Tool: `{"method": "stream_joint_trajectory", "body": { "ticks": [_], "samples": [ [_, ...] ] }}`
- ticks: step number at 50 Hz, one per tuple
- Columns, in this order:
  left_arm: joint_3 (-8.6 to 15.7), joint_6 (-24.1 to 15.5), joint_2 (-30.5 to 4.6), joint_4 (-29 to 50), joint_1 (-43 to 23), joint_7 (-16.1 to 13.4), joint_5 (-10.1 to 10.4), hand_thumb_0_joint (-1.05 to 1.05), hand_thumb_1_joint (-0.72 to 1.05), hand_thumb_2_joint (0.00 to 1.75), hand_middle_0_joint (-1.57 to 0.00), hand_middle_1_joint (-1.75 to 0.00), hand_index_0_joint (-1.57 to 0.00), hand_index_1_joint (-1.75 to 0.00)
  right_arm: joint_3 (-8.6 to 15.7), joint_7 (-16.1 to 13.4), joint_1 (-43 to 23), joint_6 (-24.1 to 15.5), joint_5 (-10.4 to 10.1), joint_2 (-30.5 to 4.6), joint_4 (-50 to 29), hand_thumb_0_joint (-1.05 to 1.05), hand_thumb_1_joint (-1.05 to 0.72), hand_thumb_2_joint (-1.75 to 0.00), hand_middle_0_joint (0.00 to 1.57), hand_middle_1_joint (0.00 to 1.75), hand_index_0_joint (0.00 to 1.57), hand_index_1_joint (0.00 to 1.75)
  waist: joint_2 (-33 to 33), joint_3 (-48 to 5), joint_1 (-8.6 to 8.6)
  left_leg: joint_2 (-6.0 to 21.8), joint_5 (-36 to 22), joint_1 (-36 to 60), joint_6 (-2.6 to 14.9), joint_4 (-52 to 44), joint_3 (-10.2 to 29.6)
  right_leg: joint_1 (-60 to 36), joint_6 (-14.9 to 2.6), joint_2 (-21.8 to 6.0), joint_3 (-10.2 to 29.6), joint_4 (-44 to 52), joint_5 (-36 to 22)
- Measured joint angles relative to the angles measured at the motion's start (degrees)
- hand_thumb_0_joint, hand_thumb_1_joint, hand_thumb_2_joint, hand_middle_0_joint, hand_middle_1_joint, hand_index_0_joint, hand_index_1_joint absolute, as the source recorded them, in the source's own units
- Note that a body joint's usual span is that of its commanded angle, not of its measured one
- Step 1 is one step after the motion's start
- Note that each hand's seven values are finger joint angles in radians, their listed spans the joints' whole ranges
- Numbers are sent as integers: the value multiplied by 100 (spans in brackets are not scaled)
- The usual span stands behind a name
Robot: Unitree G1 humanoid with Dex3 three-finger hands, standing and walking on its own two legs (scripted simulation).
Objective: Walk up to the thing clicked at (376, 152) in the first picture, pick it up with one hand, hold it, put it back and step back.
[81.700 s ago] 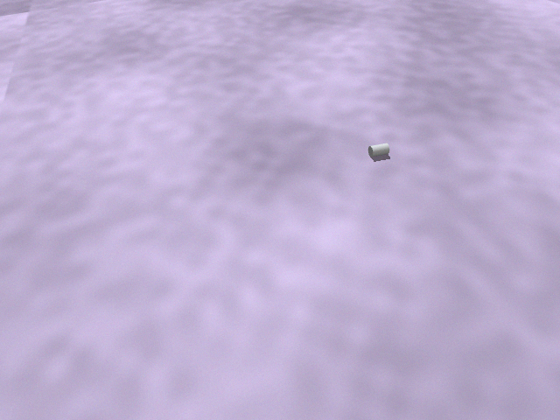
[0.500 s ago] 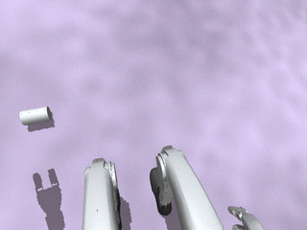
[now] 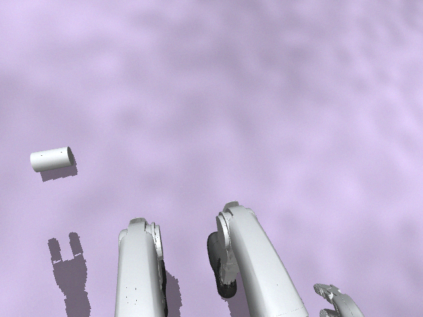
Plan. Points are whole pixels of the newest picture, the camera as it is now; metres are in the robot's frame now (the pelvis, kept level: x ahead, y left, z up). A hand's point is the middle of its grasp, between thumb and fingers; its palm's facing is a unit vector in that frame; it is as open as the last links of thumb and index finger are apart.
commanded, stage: withdraw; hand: left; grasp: from above
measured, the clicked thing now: (53, 159) +0.52 +0.38 -0.48
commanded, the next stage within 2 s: approach in 0.76 s
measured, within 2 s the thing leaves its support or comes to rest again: neither
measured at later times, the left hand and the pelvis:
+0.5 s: hand (16, 135) +0.50 +0.37 -0.22, palm faces -0.37 -0.05 -0.93, open 13.9 cm; pelvis -0.01 -0.01 -0.11, yaw -2 degrees
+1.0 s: hand (6, 135) +0.50 +0.37 -0.19, palm faces -0.52 -0.10 -0.85, open 12.9 cm; pelvis -0.01 +0.00 -0.10, yaw -3 degrees
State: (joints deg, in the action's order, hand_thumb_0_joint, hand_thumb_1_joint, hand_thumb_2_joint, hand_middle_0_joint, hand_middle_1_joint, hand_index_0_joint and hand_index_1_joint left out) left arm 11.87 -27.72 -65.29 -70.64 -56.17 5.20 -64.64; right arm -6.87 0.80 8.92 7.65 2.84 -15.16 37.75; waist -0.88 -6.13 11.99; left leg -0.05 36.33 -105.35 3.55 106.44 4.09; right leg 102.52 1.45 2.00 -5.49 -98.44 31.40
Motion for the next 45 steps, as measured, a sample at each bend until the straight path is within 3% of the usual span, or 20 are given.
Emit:
{"method": "stream_joint_trajectory", "body": {
  "ticks": [7,13,21,24,27,31,36,41,45],
  "samples": [
    [-347,-95,26,-363,-252,-103,-136,0,-38,86,-24,-92,-24,-92,-41,31,-13,-48,48,-19,7,0,-91,-90,21,30,20,30,-12,-50,101,-12,36,-167,-8,140,10,165,-26,-13,-17,-146,45],
    [-451,-262,81,-898,-464,-630,-475,0,-43,91,-20,-94,-20,-94,-124,121,-66,-71,148,-92,-28,0,-91,-90,21,30,20,30,10,-24,259,-5,130,-654,-1,611,-6,671,-28,-16,-21,-632,134],
    [-215,-227,137,-1182,-709,-1590,-1124,0,-48,91,-18,-96,-18,-95,-201,324,-243,-91,357,-149,1,0,-91,-90,21,30,20,30,121,344,404,-37,207,-1551,-9,1555,28,1548,-12,-70,-95,-1572,226],
    [-147,-15,128,-1153,-900,-1834,-1217,0,-50,91,-18,-96,-18,-95,-198,378,-295,-139,384,-124,24,0,-91,-90,21,30,20,30,170,476,448,-60,193,-1873,-16,1875,50,1851,-25,-101,-133,-1890,226],
    [-104,302,96,-1094,-1116,-1900,-1206,0,-50,90,-18,-96,-18,-95,-206,388,-322,-168,345,-89,11,0,-91,-90,21,30,20,30,195,548,499,-68,171,-2135,-10,2113,64,2098,-30,-117,-159,-2119,210],
    [-113,751,5,-1003,-1351,-1680,-1091,0,-50,90,-18,-96,-19,-95,-225,366,-309,-155,256,-26,-52,0,-91,-90,21,30,20,30,180,536,578,-48,180,-2314,18,2269,61,2277,-15,-104,-165,-2256,200],
    [-223,1137,-142,-837,-1426,-1072,-855,0,-47,90,-18,-95,-18,-94,-274,313,-203,-35,154,34,-191,0,-91,-90,21,30,20,30,91,428,662,-13,239,-2263,53,2219,51,2227,19,-65,-151,-2173,227],
    [-280,1153,-219,-454,-1165,-327,-568,0,-43,88,-19,-94,-20,-91,-305,239,-4,119,146,7,-359,0,-91,-90,21,30,20,30,-10,423,624,-12,270,-2010,62,2026,89,1945,26,-47,-175,-1934,249],
    [-394,912,-210,-320,-910,53,-295,0,-38,85,-22,-90,-24,-87,-338,162,137,178,172,-89,-431,0,-91,-90,21,30,20,30,-46,432,551,-30,254,-1843,45,1894,150,1741,-14,-50,-227,-1767,238]
  ]
}}
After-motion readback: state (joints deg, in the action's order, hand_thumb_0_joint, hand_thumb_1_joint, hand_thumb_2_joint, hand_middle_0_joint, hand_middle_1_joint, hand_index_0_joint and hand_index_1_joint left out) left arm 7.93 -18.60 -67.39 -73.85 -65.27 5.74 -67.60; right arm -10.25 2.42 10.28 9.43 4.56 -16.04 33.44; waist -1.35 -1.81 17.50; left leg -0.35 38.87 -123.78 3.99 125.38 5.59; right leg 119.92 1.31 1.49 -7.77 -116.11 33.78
